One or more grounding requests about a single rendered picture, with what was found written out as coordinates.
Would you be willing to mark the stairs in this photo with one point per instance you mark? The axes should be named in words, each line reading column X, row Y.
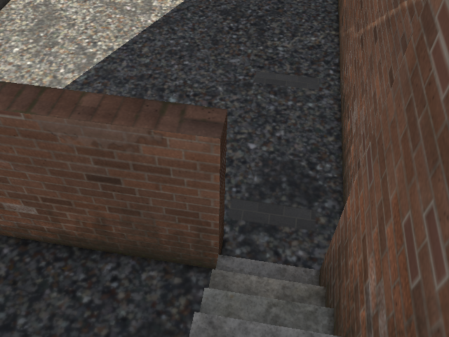
column 251, row 298

